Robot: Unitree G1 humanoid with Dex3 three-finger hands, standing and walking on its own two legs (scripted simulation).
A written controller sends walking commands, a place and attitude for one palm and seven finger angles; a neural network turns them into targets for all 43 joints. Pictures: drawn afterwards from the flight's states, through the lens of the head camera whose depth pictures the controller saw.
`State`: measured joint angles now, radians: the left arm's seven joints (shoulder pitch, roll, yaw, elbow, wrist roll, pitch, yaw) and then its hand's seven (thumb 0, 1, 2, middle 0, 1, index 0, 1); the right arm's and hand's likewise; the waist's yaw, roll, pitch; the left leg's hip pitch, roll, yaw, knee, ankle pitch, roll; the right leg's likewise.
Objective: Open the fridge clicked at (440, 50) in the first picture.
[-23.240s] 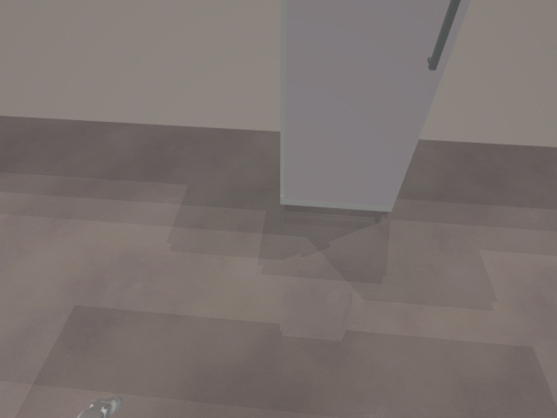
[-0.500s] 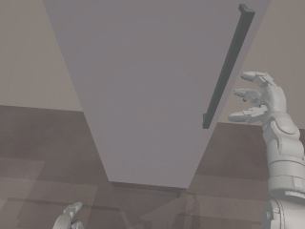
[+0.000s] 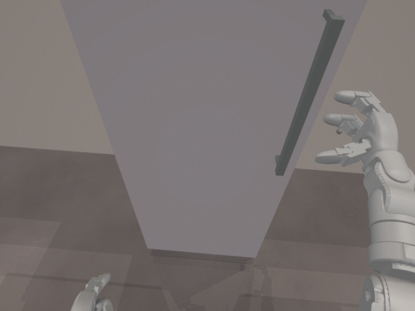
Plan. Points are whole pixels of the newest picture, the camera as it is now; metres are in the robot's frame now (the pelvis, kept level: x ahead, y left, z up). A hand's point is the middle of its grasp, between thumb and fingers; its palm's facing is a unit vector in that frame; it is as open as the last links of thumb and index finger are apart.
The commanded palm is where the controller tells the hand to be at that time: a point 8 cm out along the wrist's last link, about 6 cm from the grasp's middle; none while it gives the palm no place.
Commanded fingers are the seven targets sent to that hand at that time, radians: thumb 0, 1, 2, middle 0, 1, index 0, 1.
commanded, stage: move the hooked fingers beside the handle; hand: right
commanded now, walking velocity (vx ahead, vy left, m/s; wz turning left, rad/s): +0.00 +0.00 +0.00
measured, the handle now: (298, 109) +0.47 -0.15 +0.17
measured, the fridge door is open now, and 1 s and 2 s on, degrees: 0 0 0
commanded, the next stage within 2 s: feel for the door with the fingertips in 0.92 s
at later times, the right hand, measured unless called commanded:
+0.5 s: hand (337, 137) +0.41 -0.21 +0.16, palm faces +0.05 +1.00 +0.02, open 14.0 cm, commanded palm +0.38 -0.26 +0.17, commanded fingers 0.00 0.50 -0.30 0.30 1.20 0.30 1.20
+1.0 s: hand (334, 133) +0.40 -0.20 +0.18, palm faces +0.04 +1.00 +0.02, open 14.0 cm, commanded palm +0.39 -0.25 +0.17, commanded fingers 0.00 0.50 -0.30 0.30 1.20 0.30 1.20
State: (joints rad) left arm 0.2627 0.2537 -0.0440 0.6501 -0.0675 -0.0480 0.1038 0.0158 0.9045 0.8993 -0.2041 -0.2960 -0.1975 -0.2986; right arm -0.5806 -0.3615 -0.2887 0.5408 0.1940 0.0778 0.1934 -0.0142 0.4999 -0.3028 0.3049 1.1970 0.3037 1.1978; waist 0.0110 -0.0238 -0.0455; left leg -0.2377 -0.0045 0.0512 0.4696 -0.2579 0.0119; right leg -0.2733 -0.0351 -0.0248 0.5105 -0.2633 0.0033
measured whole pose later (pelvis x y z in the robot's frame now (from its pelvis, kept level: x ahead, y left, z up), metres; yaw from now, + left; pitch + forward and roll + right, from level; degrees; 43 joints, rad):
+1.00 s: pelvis +0.00 -0.01 +0.00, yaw +0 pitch +2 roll +1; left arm 0.27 0.25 -0.05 0.65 -0.06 -0.05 0.10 0.02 0.90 0.90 -0.20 -0.30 -0.20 -0.30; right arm -0.57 -0.33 -0.26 0.53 0.20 0.06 0.19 -0.01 0.50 -0.30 0.30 1.20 0.30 1.20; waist 0.01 -0.02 -0.05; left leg -0.24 0.00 0.05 0.47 -0.26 0.00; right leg -0.28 -0.03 -0.03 0.51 -0.27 -0.01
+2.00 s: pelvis +0.00 +0.01 +0.00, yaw +0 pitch +3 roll +1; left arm 0.29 0.26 -0.03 0.68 -0.05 -0.02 0.09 0.01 0.90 0.90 -0.20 -0.30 -0.20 -0.30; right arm -0.75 -0.33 -0.24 0.77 0.16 0.04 0.15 -0.01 0.50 -0.30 0.38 1.25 0.41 1.25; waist 0.03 -0.03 -0.04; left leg -0.27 -0.01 0.06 0.47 -0.25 0.02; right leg -0.30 -0.04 -0.02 0.51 -0.25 0.01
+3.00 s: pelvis +0.01 +0.00 +0.00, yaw +1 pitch +1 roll +1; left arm 0.26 0.23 -0.03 0.66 -0.05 -0.02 0.07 0.02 0.90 0.90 -0.20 -0.30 -0.20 -0.30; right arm -0.58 -0.19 -0.16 0.48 0.16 0.13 0.03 -0.01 0.50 -0.30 0.30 1.20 0.30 1.20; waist 0.00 -0.03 -0.06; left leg -0.21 0.00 0.03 0.45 -0.26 0.00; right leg -0.24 -0.03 -0.04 0.48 -0.27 0.00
